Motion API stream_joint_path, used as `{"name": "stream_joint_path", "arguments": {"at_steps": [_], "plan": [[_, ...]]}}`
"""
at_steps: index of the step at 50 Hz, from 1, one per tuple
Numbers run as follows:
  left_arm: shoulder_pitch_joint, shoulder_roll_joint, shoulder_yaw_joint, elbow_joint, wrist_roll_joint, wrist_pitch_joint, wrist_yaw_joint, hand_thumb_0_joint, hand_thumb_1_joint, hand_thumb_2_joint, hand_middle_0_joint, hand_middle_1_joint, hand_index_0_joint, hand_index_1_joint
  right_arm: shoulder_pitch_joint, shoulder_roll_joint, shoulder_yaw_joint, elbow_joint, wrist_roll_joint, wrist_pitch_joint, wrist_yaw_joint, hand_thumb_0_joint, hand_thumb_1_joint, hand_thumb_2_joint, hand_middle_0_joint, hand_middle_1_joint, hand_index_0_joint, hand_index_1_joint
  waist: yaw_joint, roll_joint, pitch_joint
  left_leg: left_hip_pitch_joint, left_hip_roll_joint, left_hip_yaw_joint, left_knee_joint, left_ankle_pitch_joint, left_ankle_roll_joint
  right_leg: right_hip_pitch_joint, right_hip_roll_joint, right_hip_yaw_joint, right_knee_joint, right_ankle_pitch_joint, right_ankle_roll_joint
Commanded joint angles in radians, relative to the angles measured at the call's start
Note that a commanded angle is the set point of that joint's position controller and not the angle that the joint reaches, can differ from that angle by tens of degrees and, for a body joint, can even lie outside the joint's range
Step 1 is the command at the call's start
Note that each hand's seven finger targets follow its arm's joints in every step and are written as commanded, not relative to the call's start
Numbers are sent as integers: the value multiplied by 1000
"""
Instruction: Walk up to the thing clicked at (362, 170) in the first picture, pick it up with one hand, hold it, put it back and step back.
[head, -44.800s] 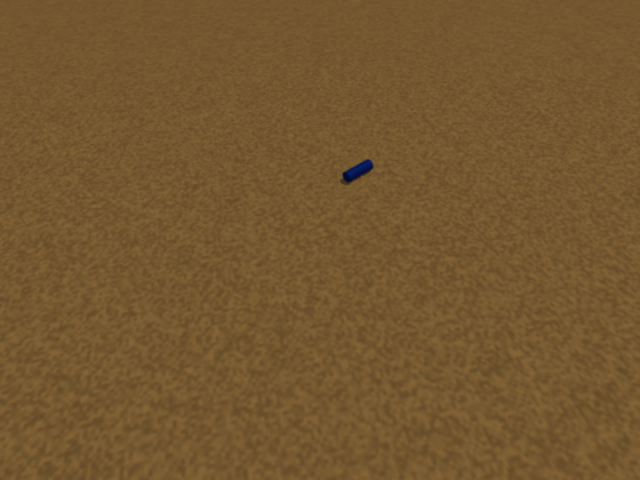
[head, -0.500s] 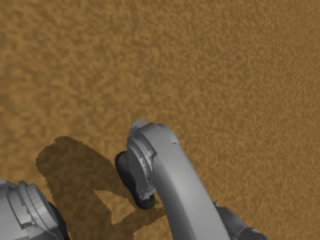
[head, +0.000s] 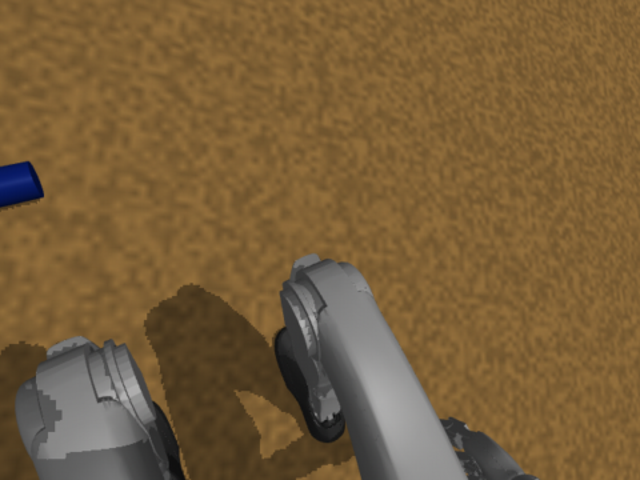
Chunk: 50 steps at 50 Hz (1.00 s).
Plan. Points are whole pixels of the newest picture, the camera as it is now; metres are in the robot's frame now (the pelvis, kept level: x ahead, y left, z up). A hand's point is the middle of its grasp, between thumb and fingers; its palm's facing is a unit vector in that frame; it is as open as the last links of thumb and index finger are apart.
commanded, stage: withdraw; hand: left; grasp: from above
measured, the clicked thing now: out of the picture +0.53 +0.31 -0.30
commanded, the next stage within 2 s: home in 0.46 s
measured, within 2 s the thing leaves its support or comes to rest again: neither
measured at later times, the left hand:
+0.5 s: hand out of the picture +0.50 +0.31 -0.16, palm faces -0.39 -0.07 -0.92, open 13.5 cm
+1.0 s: hand out of the picture +0.43 +0.32 -0.05, palm faces -0.28 -0.50 -0.82, open 9.5 cm
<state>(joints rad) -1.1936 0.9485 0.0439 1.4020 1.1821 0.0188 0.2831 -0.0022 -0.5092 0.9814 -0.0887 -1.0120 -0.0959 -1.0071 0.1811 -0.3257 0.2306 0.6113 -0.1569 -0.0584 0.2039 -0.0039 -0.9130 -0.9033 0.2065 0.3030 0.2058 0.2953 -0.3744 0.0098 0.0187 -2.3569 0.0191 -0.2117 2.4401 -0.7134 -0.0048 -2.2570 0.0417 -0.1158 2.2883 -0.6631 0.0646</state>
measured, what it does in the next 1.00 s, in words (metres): rises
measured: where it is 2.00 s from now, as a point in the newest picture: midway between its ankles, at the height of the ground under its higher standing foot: (247, 444)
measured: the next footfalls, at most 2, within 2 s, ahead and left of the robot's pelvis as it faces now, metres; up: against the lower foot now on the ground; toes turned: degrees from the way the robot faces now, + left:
none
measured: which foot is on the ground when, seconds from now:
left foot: down 0.00-1.00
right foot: down 0.00-1.00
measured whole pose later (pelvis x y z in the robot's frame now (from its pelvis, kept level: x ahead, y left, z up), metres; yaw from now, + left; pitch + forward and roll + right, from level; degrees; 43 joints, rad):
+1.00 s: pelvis -0.01 +0.00 +0.07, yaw +6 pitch +37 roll -9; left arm -0.69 0.65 0.13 0.71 0.71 0.03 -0.04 0.00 0.45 0.87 -0.22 -0.41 -0.22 -0.42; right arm 0.24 -0.31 0.06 0.57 -0.04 0.13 0.08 0.00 -0.90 -0.90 0.21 0.30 0.21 0.30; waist -0.17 0.06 -0.10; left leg -2.19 0.00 -0.12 2.19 -0.67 0.01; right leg -2.11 0.00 -0.05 2.11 -0.66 0.05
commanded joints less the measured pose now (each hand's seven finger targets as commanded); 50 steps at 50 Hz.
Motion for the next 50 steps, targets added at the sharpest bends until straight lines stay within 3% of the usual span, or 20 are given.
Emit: {"name": "stream_joint_path", "arguments": {"at_steps": [1, 2, 5, 8, 10, 14, 18, 20, 24, 27, 28, 29, 30, 34, 37, 39, 42, 45, 48, 50], "plan": [[-239, 76, -74, -175, -61, 7, -191, 0, -517, 997, -81, -1008, -80, -1008, 253, -297, -133, -21, 26, 69, -34, 0, -900, -901, 200, 300, 200, 300, -30, 287, -542, 393, -2, 117, -292, 224, 33, 472, 36, -77, -273, 239, -112], [-214, 94, -71, -183, -57, -1, -228, 0, -513, 999, -78, -1013, -79, -1013, 255, -307, -136, -24, 31, 82, -50, 0, -899, -901, 200, 300, 200, 300, -8, 279, -528, 405, -7, 117, -305, 225, 30, 461, 33, -77, -285, 221, -119], [-207, 93, -73, -255, -80, -57, -317, 0, -473, 977, -92, -995, -97, -989, 262, -317, -145, -52, 42, 112, -86, 0, -892, -897, 200, 300, 200, 300, -12, 215, -550, 424, -12, 113, -306, 219, 26, 477, 27, -72, -306, 195, -123], [-263, 84, -66, -319, -100, -133, -326, 0, -416, 932, -135, -955, -143, -945, 258, -294, -135, -57, 42, 125, -114, 0, -889, -895, 200, 300, 200, 300, -17, 190, -595, 440, -18, 106, -281, 216, 26, 453, 20, -68, -303, 191, -117], [-286, 113, -50, -328, -86, -186, -295, 0, -409, 922, -149, -936, -155, -929, 249, -275, -121, -55, 37, 127, -128, 0, -891, -896, 200, 300, 200, 300, -9, 194, -622, 435, -16, 107, -266, 199, 27, 460, 22, -65, -289, 178, -110], [-357, 175, -25, -281, 9, -261, -153, 0, -425, 924, -140, -927, -146, -920, 197, -262, -92, -36, 22, 133, -142, 0, -893, -896, 200, 300, 200, 300, 21, 348, -659, 522, -18, 118, -272, 196, 14, 373, 20, -71, -239, 177, -115], [-415, 149, -39, -161, 74, -254, 6, 0, -413, 908, -151, -915, -159, -905, 174, -271, -89, -17, 6, 122, -132, 0, -895, -895, 200, 300, 200, 300, -11, 463, -590, 586, -12, 94, -323, 105, 3, 245, 19, -102, -194, 135, -114], [-466, 165, -28, -139, 92, -228, 56, 0, -424, 914, -141, -927, -151, -915, 176, -268, -94, -2, -1, 109, -128, 0, -894, -894, 200, 300, 200, 300, -18, 499, -622, 610, -9, 97, -330, 93, 5, 247, 17, -102, -183, 149, -108], [-550, 217, 6, -149, 101, -164, 113, 0, -404, 892, -169, -892, -176, -884, 198, -283, -100, 14, -2, 86, -127, 0, -898, -896, 200, 300, 200, 300, -26, 524, -732, 614, -11, 116, -295, 160, 12, 262, 9, -95, -171, 208, -103], [-533, 208, 3, -113, 85, -114, 104, 0, -371, 864, -203, -861, -209, -853, 205, -278, -107, 9, 9, 75, -123, 0, -899, -896, 200, 299, 200, 299, -25, 502, -805, 631, -7, 121, -275, 240, 18, 285, 15, -88, -159, 267, -104], [-519, 211, -2, -96, 76, -100, 94, 0, -291, 944, -263, -781, -236, -773, 214, -273, -104, 14, 12, 74, -122, 0, -882, -894, 199, 299, 199, 299, -29, 478, -796, 596, -7, 125, -269, 248, 23, 310, 18, -83, -165, 275, -102], [-492, 214, 6, -66, 66, -86, 80, 0, -337, 864, -215, -861, -229, -846, 222, -275, -110, 16, 14, 73, -122, 0, -891, -892, 200, 299, 200, 299, -32, 443, -767, 563, -10, 129, -266, 241, 26, 312, 15, -81, -174, 271, -98], [-482, 204, -6, -55, 53, -74, 61, 0, -257, 944, -255, -781, -229, -766, 231, -264, -103, 22, 13, 73, -120, 0, -883, -894, 199, 299, 199, 299, -38, 429, -747, 530, -9, 132, -264, 240, 28, 335, 20, -77, -179, 272, -97], [-338, 186, -5, -67, -7, -35, -60, 0, -110, 887, -235, -609, -213, -628, 267, -264, -118, 11, 19, 94, -114, 0, -886, -895, 199, 299, 199, 299, 12, 383, -758, 506, -11, 142, -276, 288, 29, 423, 18, -68, -212, 289, -98], [-225, 162, 19, -205, -86, -32, -166, 0, 96, 908, -230, -544, -213, -559, 295, -279, -150, -31, 29, 115, -108, 0, -889, -896, 199, 299, 199, 299, 51, 382, -779, 560, -12, 137, -312, 339, 15, 454, 13, -74, -237, 294, -114], [-121, 181, 66, -361, -149, -32, -220, 0, 219, 884, -222, -502, -207, -515, 302, -277, -175, -59, 44, 129, -107, 0, -891, -897, 200, 299, 199, 299, 119, 391, -871, 624, -13, 150, -336, 391, 12, 529, 10, -61, -259, 329, -114], [3, 167, 148, -722, -306, -30, -285, 0, 459, 821, -195, -349, -189, -353, 295, -269, -223, -109, 82, 157, -113, 0, -897, -899, 200, 300, 200, 300, 191, 448, -1073, 756, -21, 162, -397, 469, 8, 640, -5, -32, -293, 396, -119], [154, 116, 211, -872, -450, 0, -301, 0, 699, 882, -197, -297, -197, -297, 256, -223, -252, -115, 118, 173, -133, 0, -899, -900, 200, 300, 200, 300, 214, 333, -1053, 765, -18, 158, -462, 408, 30, 631, -3, -7, -349, 348, -105], [200, -4, 184, -976, -529, 5, -277, 0, 900, 900, -200, -299, -200, -299, 226, -178, -272, -94, 132, 168, -146, 0, -900, -900, 200, 300, 200, 300, 208, 263, -959, 741, -21, 150, -528, 300, 42, 622, -9, 16, -429, 268, -104], [258, -81, 151, -993, -571, 26, -267, 0, 900, 900, -200, -299, -200, -299, 205, -171, -296, -92, 141, 159, -153, 0, -900, -900, 200, 300, 200, 300, 212, 260, -915, 805, -13, 134, -590, 220, 39, 585, -13, 20, -485, 195, -106]]}}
